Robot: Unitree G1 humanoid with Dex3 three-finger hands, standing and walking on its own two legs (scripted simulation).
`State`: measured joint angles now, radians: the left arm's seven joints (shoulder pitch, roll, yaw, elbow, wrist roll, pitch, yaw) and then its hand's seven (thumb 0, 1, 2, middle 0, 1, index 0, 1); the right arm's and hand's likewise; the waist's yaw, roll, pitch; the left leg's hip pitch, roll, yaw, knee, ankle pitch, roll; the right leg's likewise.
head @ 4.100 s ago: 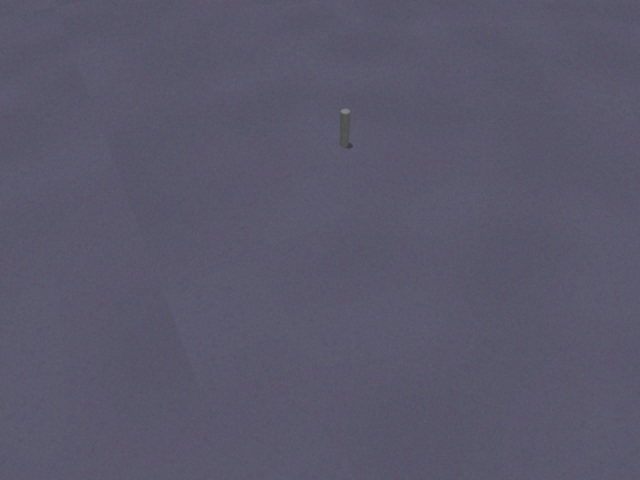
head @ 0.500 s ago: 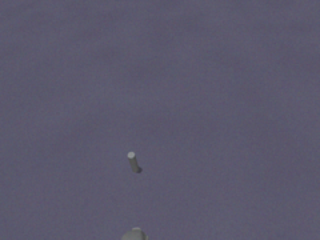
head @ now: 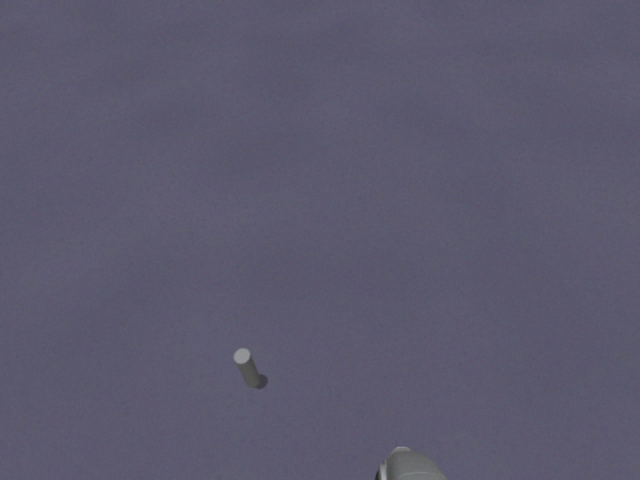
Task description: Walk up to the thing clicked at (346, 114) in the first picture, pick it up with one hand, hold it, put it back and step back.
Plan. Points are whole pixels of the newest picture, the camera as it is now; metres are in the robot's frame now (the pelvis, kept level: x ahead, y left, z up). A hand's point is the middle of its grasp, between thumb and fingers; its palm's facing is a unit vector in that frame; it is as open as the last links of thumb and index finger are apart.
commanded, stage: walk up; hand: left
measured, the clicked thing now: (247, 369) +0.52 +0.23 -0.67
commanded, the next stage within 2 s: stand in 1.98 s
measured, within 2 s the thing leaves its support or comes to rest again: neither
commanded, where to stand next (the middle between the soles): +0.18 +0.01 m, yaw +1 degrees
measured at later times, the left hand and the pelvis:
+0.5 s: hand out of the picture +0.15 +0.26 -0.16, palm faces +0.01 -0.93 -0.35, open 7.4 cm; pelvis +0.07 +0.00 -0.01, yaw +1 degrees
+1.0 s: hand out of the picture +0.12 +0.26 -0.14, palm faces +0.03 -0.93 -0.37, open 7.4 cm; pelvis +0.08 +0.00 +0.01, yaw +2 degrees
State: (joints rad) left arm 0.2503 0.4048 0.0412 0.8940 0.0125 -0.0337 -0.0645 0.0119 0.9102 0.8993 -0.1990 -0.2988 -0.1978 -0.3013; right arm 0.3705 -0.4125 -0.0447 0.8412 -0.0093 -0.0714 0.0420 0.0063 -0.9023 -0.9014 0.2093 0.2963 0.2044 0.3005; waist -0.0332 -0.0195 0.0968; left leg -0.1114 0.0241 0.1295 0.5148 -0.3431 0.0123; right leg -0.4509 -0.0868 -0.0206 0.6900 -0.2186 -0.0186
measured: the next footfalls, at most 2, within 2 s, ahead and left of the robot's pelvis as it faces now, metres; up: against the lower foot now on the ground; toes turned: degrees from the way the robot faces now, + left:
right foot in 0.04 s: +0.14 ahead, -0.13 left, +0.00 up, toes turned -1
left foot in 0.44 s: +0.16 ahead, +0.13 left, +0.00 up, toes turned +2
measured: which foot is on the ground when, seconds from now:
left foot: down 0.00-0.08, up 0.10-0.42, down 0.44-1.00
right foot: up 0.00-0.02, down 0.04-1.00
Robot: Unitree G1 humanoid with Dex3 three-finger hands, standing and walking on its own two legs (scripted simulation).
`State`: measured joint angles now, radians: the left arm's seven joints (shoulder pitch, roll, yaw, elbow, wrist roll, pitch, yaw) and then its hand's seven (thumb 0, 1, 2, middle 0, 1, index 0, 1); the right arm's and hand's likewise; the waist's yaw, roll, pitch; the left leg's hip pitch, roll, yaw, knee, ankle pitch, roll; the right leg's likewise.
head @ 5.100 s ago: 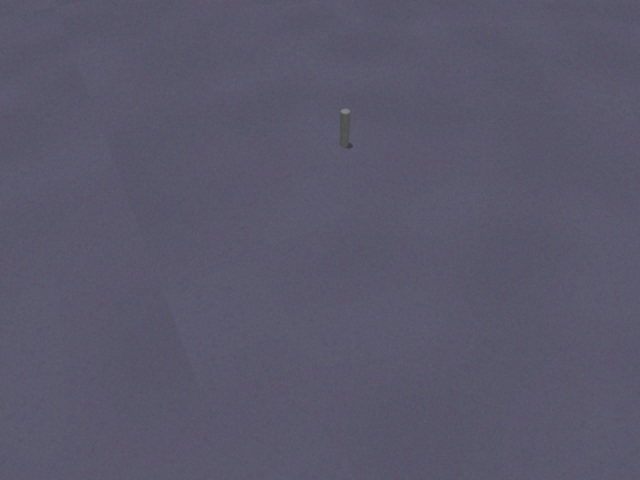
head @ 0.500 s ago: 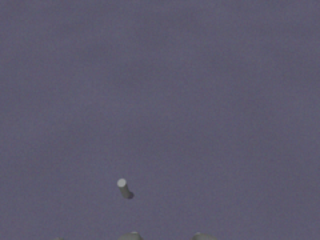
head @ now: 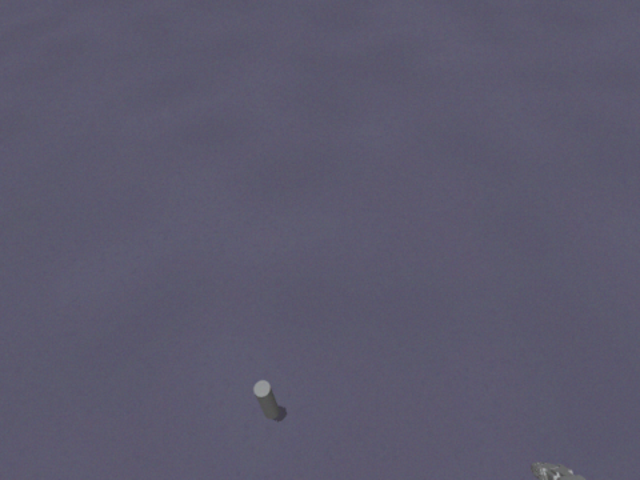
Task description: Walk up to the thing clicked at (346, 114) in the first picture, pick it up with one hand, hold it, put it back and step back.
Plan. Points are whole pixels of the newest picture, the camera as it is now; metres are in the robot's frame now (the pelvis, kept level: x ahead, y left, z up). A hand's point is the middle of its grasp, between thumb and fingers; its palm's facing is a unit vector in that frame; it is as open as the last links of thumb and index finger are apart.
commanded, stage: walk up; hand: left
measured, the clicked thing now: (267, 400) +0.44 +0.22 -0.68
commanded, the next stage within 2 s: stand in 0.98 s
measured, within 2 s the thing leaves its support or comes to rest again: neither
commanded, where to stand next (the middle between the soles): +0.09 +0.01 m, yaw +0 degrees
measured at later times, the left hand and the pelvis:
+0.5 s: hand out of the picture +0.12 +0.24 -0.15, palm faces -0.04 -0.95 -0.32, open 7.4 cm; pelvis +0.02 +0.00 +0.01, yaw +0 degrees
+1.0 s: hand out of the picture +0.10 +0.25 -0.15, palm faces -0.02 -0.94 -0.34, open 7.4 cm; pelvis +0.03 +0.00 +0.01, yaw +0 degrees
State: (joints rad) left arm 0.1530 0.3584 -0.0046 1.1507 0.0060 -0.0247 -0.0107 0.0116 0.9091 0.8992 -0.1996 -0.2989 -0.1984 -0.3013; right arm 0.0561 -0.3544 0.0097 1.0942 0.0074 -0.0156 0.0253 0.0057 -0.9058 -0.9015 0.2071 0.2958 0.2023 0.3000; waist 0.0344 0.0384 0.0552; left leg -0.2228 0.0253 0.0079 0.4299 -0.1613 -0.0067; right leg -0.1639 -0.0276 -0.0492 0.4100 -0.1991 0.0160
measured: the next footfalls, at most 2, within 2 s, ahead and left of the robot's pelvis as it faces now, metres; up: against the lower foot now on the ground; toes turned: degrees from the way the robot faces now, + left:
none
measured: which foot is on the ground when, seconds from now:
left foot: down 0.00-1.00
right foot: down 0.00-1.00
